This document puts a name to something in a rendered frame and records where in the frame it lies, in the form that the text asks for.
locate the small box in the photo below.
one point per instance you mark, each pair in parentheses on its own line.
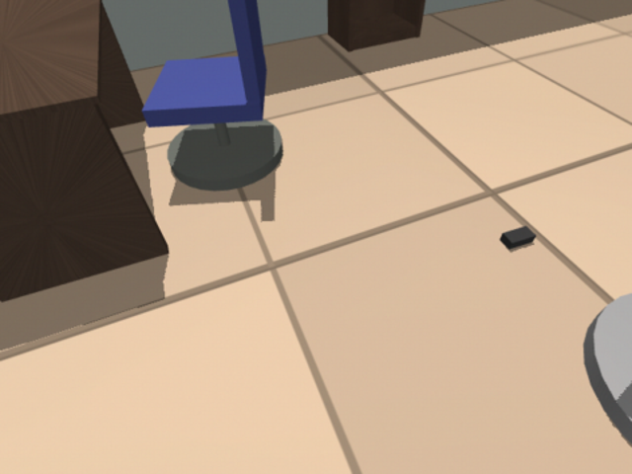
(517,237)

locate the bookshelf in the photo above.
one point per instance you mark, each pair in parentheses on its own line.
(356,24)

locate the desk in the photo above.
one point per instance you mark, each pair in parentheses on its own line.
(70,207)

